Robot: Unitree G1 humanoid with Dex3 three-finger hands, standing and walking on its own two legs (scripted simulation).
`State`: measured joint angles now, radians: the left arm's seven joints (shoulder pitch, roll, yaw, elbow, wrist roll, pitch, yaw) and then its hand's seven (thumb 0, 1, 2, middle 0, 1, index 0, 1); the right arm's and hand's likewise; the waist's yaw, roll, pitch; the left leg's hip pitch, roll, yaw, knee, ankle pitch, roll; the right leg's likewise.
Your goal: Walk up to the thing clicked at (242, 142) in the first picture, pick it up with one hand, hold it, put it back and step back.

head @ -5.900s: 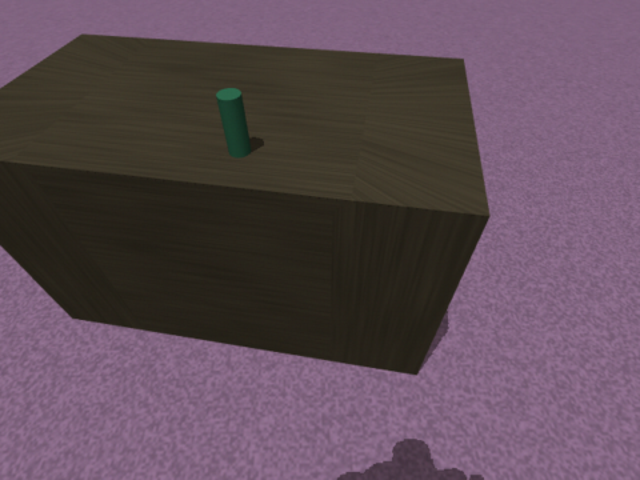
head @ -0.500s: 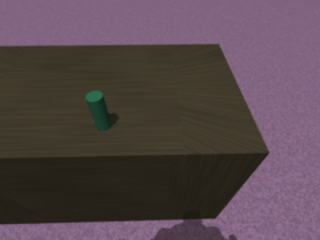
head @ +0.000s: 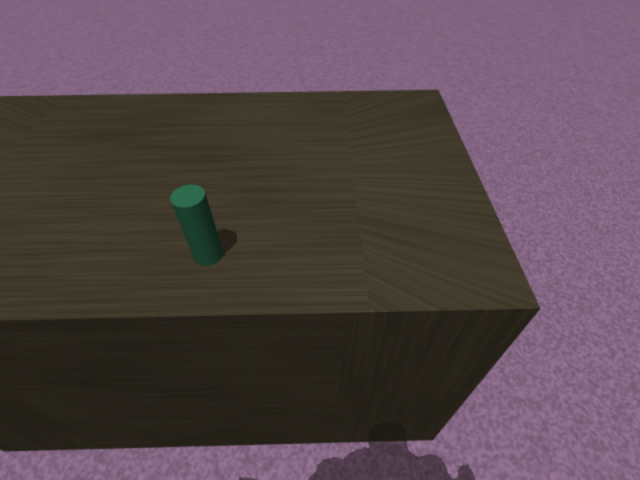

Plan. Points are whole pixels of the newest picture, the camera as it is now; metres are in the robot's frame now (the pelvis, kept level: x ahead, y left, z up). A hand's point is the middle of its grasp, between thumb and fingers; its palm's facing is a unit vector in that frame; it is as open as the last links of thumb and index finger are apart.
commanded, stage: stand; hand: left
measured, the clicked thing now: (199, 227) +0.48 +0.20 +0.04
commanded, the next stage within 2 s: rise first in 0.08 s
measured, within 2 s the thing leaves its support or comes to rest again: neither
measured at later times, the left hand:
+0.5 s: hand (153, 454) +0.19 +0.24 -0.11, palm faces +0.17 -0.93 -0.32, open 12.7 cm
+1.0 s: hand (121, 421) +0.20 +0.24 +0.00, palm faces +0.24 -0.90 -0.35, open 17.4 cm
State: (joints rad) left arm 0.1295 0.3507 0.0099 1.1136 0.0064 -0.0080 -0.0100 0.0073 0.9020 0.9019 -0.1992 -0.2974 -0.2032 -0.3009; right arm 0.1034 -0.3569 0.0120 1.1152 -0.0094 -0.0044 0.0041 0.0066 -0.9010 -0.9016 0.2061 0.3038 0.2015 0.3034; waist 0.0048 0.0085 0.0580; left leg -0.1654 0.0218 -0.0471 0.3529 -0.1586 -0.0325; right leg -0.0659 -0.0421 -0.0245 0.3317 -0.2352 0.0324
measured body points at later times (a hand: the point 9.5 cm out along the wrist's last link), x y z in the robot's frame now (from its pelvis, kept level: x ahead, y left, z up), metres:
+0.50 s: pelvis +0.00 +0.00 -0.01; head +0.02 -0.01 +0.44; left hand +0.18 +0.29 -0.08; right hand +0.15 -0.29 -0.11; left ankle +0.02 +0.14 -0.75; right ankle -0.03 -0.14 -0.75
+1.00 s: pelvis +0.01 +0.00 -0.01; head +0.00 -0.02 +0.44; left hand +0.18 +0.29 +0.03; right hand +0.16 -0.26 -0.09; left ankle +0.02 +0.14 -0.75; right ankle -0.03 -0.14 -0.75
